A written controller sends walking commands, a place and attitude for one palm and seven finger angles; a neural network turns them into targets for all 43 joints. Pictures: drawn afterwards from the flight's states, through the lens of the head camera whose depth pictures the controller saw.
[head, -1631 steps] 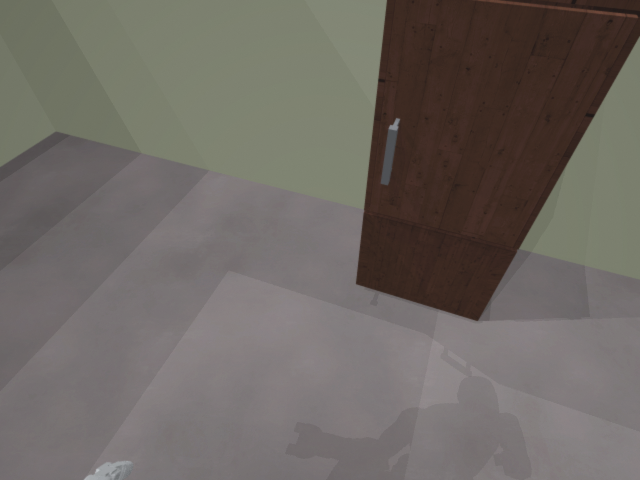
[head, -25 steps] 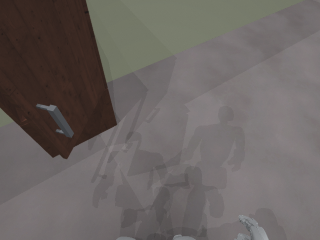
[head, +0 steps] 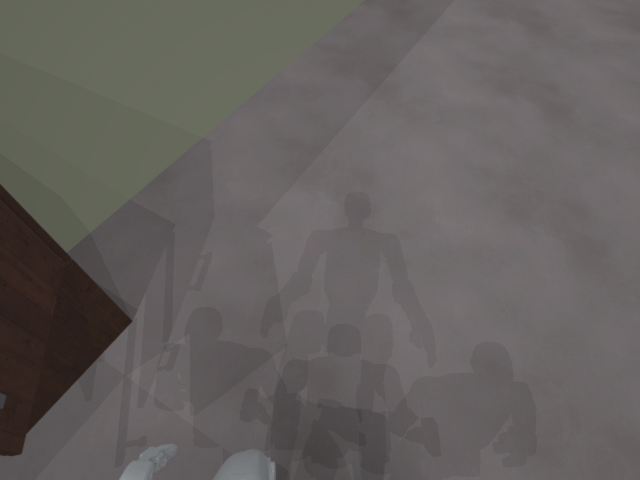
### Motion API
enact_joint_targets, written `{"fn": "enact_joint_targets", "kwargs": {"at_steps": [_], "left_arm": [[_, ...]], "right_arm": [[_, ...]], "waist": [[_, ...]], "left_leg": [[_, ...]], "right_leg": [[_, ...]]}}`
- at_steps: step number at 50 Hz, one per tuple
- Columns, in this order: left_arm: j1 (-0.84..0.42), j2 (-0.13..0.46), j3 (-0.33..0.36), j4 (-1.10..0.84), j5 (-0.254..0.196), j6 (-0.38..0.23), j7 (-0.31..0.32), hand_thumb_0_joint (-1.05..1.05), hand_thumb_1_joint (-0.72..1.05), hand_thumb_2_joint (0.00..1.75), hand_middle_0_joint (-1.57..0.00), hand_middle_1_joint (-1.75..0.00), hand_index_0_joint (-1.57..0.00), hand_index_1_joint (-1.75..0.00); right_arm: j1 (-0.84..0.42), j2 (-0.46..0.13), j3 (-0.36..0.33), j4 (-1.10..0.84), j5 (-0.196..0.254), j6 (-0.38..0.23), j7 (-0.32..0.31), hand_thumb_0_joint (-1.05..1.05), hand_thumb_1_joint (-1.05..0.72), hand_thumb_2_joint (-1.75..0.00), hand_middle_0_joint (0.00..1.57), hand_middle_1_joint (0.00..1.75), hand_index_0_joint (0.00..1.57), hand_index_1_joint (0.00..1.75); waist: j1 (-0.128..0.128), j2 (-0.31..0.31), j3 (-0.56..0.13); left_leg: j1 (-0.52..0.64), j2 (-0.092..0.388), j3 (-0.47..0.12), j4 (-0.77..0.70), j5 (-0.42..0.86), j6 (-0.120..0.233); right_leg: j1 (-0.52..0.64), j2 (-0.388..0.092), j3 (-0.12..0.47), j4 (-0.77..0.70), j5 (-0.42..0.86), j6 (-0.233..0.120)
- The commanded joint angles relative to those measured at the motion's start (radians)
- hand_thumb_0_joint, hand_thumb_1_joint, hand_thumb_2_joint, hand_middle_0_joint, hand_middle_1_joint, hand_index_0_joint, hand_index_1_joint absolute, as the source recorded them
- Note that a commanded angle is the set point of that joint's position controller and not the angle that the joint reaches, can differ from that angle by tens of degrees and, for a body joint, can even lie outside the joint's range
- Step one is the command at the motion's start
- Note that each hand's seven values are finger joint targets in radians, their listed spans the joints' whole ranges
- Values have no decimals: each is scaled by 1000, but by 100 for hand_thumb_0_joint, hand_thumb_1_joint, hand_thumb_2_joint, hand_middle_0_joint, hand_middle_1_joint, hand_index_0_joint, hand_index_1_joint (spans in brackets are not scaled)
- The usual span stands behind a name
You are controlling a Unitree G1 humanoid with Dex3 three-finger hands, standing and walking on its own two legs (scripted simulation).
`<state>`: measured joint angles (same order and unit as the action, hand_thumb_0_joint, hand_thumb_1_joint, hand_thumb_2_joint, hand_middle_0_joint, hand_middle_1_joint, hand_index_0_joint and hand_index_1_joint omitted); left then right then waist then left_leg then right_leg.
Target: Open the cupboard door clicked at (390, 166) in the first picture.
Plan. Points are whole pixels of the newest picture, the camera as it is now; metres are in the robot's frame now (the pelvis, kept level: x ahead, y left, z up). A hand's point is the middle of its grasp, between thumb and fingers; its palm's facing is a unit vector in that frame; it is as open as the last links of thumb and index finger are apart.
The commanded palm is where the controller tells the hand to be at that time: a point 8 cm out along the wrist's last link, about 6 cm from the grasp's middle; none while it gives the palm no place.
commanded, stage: walk to a spot facing it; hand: left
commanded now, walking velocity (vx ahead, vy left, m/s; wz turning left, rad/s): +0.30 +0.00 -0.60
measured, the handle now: out of the picture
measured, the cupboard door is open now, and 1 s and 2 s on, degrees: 42 42 42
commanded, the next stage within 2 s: turn to face it in 1.36 s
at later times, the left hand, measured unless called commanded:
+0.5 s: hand (257, 336) +0.35 +0.12 -0.16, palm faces -0.38 -0.91 -0.14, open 7.4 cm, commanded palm none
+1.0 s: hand (309, 290) +0.43 +0.04 -0.16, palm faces -0.36 -0.90 -0.24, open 7.3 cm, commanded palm none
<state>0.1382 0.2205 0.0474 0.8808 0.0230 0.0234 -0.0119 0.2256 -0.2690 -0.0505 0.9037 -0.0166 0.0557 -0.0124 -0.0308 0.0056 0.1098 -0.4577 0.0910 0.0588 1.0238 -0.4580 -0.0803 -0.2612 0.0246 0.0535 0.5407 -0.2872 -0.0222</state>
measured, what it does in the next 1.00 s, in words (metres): walks ahead, turning right: left foot, then right foot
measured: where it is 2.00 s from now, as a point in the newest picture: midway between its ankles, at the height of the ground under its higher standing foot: (431, 299)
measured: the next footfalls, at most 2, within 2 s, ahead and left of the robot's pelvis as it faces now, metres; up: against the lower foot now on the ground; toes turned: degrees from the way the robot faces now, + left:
left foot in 0.16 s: +0.09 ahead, +0.13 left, +0.00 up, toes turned -1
right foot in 0.60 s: +0.29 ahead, -0.15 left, +0.00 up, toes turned -27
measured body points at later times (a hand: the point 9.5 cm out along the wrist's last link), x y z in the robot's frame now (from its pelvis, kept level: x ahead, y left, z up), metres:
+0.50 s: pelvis +0.16 -0.01 +0.00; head +0.23 -0.02 +0.44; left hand +0.37 +0.17 -0.15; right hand -0.01 -0.18 -0.13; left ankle +0.05 +0.13 -0.73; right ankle +0.22 -0.15 -0.69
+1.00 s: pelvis +0.39 -0.15 +0.00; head +0.41 -0.18 +0.45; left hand +0.45 +0.08 -0.14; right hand +0.41 -0.41 -0.14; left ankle +0.55 -0.07 -0.68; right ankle +0.25 -0.13 -0.73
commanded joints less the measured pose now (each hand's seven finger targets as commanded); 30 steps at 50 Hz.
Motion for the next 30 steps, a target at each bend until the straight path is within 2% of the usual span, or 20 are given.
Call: {"fn": "enact_joint_targets", "kwargs": {"at_steps": [1, 3, 4, 5, 6, 7, 8, 9, 10, 12, 13, 15, 19, 22, 24, 26, 27, 28, 29, 30], "left_arm": [[28, 240, 67, -57, 10, -27, 4, 0, 90, 90, -20, -30, -20, -30], [8, 233, 69, -61, 9, -29, -4, 0, 90, 90, -20, -30, -20, -30], [-6, 221, 69, -60, 10, -30, -4, 0, 90, 90, -20, -30, -20, -30], [-32, 204, 68, -66, 6, -29, -6, 0, 90, 90, -20, -30, -20, -30], [-41, 155, 57, -76, 1, -28, -11, 0, 90, 90, -20, -30, -20, -30], [-46, 72, 40, -97, -8, -26, -18, 0, 90, 90, -20, -30, -20, -30], [-88, 61, 37, -140, -8, -35, -24, 0, 90, 90, -20, -30, -20, -30], [-131, 101, 44, -149, 3, -45, -34, 0, 90, 90, -20, -30, -20, -30], [-103, 98, 55, -122, 13, -49, -41, 0, 90, 90, -20, -30, -20, -30], [-63, 67, 51, -73, 17, -39, -53, 0, 90, 90, -20, -30, -20, -30], [-48, 45, 44, -63, 16, -30, -57, 0, 90, 90, -20, -30, -20, -30], [-35, 20, 31, -51, 8, -24, -61, 0, 90, 90, -20, -30, -20, -30], [-131, -11, 11, -66, 8, -24, -62, 0, 90, 90, -20, -30, -20, -30], [-223, -21, 0, -78, 4, -25, -63, 0, 90, 90, -20, -30, -20, -30], [-190, 0, 3, -66, 3, -29, -59, 0, 90, 90, -20, -30, -20, -30], [-84, 28, 15, -30, 1, -32, -51, 0, 90, 90, -20, -30, -20, -30], [25, 49, 26, 1, 0, -38, -45, 0, 90, 90, -20, -30, -20, -30], [193, 90, 43, 53, 4, -48, -38, 0, 90, 90, -20, -30, -20, -30], [333, 199, 70, 92, 7, -56, -23, 0, 90, 90, -20, -30, -20, -30], [371, 274, 86, 103, -11, -55, -8, 0, 90, 90, -20, -30, -20, -30]], "right_arm": [[-30, -52, -24, -98, -6, -48, 22, 0, -90, -90, 20, 30, 20, 30], [9, -54, -27, -94, -5, -59, 21, 0, -90, -90, 20, 30, 20, 30], [57, -49, -28, -81, -4, -66, 18, 0, -90, -90, 20, 30, 20, 30], [136, -55, -27, -55, -5, -76, 11, 0, -90, -90, 20, 30, 20, 30], [220, -85, -33, -24, -6, -87, -3, 0, -90, -90, 20, 30, 20, 30], [323, -181, -53, 4, -24, -98, -12, 0, -90, -90, 20, 30, 20, 30], [372, -239, -55, 1, -31, -110, -22, 0, -90, -90, 20, 30, 20, 30], [305, -215, -46, -26, -23, -109, -22, 0, -90, -90, 20, 30, 20, 30], [257, -168, -32, -41, -32, -117, -18, 0, -90, -90, 20, 30, 20, 30], [189, -101, -7, -40, -24, -128, -21, 0, -90, -90, 20, 30, 20, 30], [197, -77, 2, -30, -19, -134, -24, 0, -90, -90, 20, 30, 20, 30], [240, -57, 11, 4, -15, -141, -27, 0, -90, -90, 20, 30, 20, 30], [344, -41, 17, 63, -18, -142, -29, 0, -90, -90, 20, 30, 20, 30], [375, -37, 22, 88, -24, -135, -28, 0, -90, -90, 20, 30, 20, 30], [370, -55, 18, 101, -23, -129, -27, 0, -90, -90, 20, 30, 20, 30], [333, -87, 12, 99, -16, -127, -27, 0, -90, -90, 20, 30, 20, 30], [291, -103, 6, 90, -10, -125, -27, 0, -90, -90, 20, 30, 20, 30], [239, -110, 5, 76, -1, -126, -21, 0, -90, -90, 20, 30, 20, 30], [231, -56, 12, 52, 18, -126, -7, 0, -90, -90, 20, 30, 20, 30], [221, -4, 10, 16, 29, -125, -14, 0, -90, -90, 20, 30, 20, 30]], "waist": [[38, -141, -56], [16, -173, -41], [-11, -159, -51], [-49, -135, -70], [-82, -40, -90], [-128, 270, -119], [-128, 352, -100], [-96, 152, -32], [-58, 87, -27], [-4, 82, -13], [5, 110, -14], [5, 154, -66], [-24, 141, -46], [-48, 141, -2], [-27, 175, -30], [30, 197, -91], [87, 180, -142], [171, 135, -217], [230, -86, -322], [202, -257, -386]], "left_leg": [[59, -34, 12, -175, 47, 7], [146, -57, 20, -268, 64, 15], [224, -66, 25, -344, 90, 18], [348, -79, 46, -452, 136, 18], [500, -41, 12, -560, 91, 31], [591, 194, -314, -747, -199, 93], [554, 448, -644, -882, -304, 200], [459, 477, -617, -901, -246, 253], [423, 398, -533, -890, -105, 232], [386, 291, -256, -837, 194, 157], [393, 248, -141, -815, 340, 124], [469, 207, -1, -760, 597, 112], [537, 207, 95, -748, 748, 122], [509, 212, 146, -758, 788, 137], [533, 231, 178, -683, 981, 142], [535, 252, 198, -570, 1190, 139], [484, 247, 204, -445, 1194, 127], [355, 208, 233, -249, 1087, 94], [58, 110, 233, 66, 519, 60], [-184, -40, 127, 398, -164, 26]], "right_leg": [[-72, -218, 298, -305, -248, -182], [-138, -196, 312, -300, -312, -173], [-171, -176, 309, -268, -331, -158], [-229, -139, 279, -216, -343, -134], [-326, -77, 229, -97, -328, -95], [-471, 54, 86, 243, -330, -39], [-583, 39, -11, 504, -336, -3], [-579, -67, 37, 589, -236, -4], [-557, -64, 19, 671, -150, 8], [-529, -100, -21, 730, -13, 19], [-516, -97, -40, 729, 31, 24], [-512, -82, -79, 706, 59, 24], [-527, -73, -148, 534, 99, 13], [-432, -59, -201, 309, 101, -4], [-318, -17, -238, 199, 43, -34], [-153, 21, -248, 153, 19, -69], [7, 29, -238, 109, 38, -87], [268, 32, -225, 36, 104, -107], [574, -193, 68, -18, 110, -189], [657, -437, 542, -156, 250, -289]]}}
